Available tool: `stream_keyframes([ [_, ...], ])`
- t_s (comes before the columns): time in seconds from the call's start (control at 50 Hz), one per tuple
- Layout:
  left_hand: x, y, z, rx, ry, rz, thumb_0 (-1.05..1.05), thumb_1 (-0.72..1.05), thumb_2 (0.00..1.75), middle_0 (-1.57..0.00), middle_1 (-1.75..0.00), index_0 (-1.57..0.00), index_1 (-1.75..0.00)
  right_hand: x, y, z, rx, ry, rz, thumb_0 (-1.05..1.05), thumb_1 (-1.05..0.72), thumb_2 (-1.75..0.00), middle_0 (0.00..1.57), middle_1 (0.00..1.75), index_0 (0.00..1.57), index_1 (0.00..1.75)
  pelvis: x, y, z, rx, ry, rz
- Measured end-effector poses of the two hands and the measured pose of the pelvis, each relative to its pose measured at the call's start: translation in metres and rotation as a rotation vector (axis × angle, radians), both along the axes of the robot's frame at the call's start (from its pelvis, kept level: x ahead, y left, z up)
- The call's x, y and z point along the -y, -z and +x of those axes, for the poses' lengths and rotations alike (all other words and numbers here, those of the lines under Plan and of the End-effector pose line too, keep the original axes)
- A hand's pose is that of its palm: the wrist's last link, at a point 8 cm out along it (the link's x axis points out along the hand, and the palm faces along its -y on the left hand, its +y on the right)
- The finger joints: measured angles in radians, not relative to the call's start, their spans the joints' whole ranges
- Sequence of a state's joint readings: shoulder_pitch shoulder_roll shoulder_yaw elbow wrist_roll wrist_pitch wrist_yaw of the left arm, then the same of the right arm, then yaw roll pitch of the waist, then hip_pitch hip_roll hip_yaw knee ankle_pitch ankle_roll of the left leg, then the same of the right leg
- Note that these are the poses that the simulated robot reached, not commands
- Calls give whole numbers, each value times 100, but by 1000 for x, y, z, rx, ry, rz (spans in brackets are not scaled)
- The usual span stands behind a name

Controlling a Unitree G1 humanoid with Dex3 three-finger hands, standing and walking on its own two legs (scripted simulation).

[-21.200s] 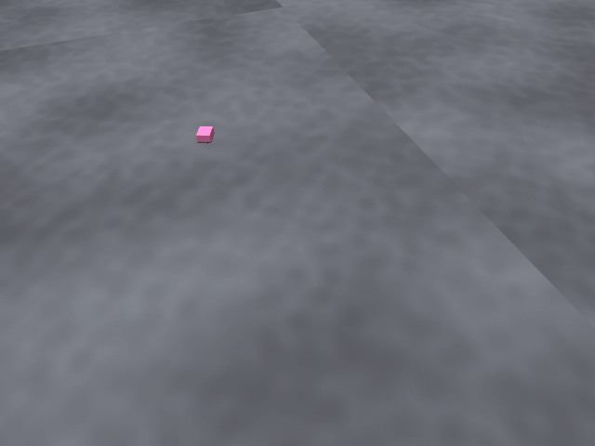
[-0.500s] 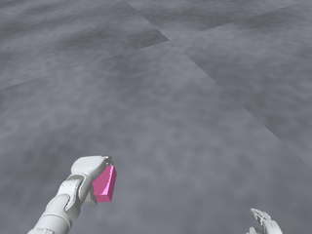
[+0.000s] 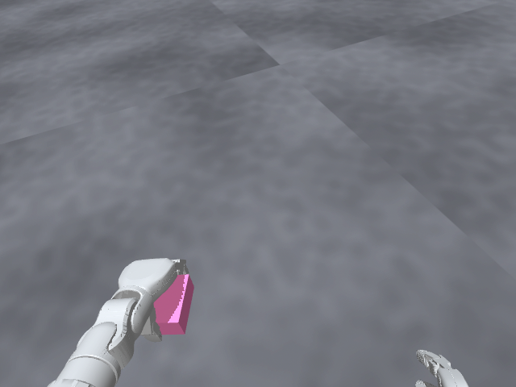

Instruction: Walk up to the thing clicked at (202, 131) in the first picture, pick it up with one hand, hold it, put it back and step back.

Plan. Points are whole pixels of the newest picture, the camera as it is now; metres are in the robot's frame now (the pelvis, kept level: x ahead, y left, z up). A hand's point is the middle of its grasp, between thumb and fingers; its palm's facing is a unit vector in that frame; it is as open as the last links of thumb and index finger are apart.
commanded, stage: hold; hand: left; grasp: from above
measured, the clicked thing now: (165, 303) +0.29 +0.21 -0.07
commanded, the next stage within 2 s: crouch in 0.06 s
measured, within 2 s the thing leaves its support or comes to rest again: neither
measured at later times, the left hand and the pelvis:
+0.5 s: hand (165, 315) +0.28 +0.22 -0.10, palm faces -0.49 -0.02 -0.87, open 11.7 cm; pelvis -0.01 +0.00 -0.01, yaw +1 degrees
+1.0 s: hand (204, 322) +0.35 +0.20 -0.34, palm faces -0.45 +0.05 -0.89, open 11.7 cm; pelvis -0.07 +0.00 -0.22, yaw +1 degrees
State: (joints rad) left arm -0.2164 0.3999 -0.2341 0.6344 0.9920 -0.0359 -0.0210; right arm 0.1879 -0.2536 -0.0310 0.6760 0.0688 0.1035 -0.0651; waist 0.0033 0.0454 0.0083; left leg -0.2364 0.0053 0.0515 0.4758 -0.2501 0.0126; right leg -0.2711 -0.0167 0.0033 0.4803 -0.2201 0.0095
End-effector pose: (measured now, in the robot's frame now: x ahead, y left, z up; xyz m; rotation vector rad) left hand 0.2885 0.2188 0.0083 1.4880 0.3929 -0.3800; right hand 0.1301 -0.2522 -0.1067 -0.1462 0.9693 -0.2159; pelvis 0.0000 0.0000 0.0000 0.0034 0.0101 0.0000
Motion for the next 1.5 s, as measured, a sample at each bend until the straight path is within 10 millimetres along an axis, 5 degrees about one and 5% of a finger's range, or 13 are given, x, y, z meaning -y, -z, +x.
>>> stream_keyframes([
  [0.3,-3,0,9,29,-25,7,-2,-28,68,-56,-66,-59,-64,1,1,1,-13,12,4,1,-90,-89,20,30,20,30,0,0,5,-11,-3,-2],
  [0.54,2,70,1,-13,20,44,-2,-28,68,-57,-62,-60,-62,11,19,-20,-92,-26,-46,1,-89,-89,20,30,20,30,2,21,-11,-123,-22,-7],
  [0.78,15,184,45,74,59,103,-3,-29,68,-57,-61,-60,-62,34,119,-97,-244,34,-134,1,-90,-90,20,30,20,30,-1,121,-43,-389,-21,-30],
  [0.92,18,256,62,62,25,110,-3,-30,69,-58,-61,-62,-61,26,190,-149,-351,72,-118,1,-90,-90,20,30,20,30,-2,185,-61,-495,-22,-34],
  [1.02,20,305,66,21,12,100,-3,-31,70,-59,-61,-62,-61,15,234,-169,-393,68,-91,1,-90,-90,20,30,20,30,-2,224,-70,-543,-26,-39],
  [1.26,25,411,85,13,36,49,-3,-31,69,-59,-61,-63,-60,20,307,-157,-407,-26,-104,1,-90,-90,21,30,20,30,6,300,-73,-641,-30,-55],
  [1.5,15,465,109,31,-14,55,-3,-30,69,-59,-60,-62,-60,28,345,-139,-410,-81,-120,1,-90,-90,21,30,20,30,6,343,-69,-667,-18,-69],
])
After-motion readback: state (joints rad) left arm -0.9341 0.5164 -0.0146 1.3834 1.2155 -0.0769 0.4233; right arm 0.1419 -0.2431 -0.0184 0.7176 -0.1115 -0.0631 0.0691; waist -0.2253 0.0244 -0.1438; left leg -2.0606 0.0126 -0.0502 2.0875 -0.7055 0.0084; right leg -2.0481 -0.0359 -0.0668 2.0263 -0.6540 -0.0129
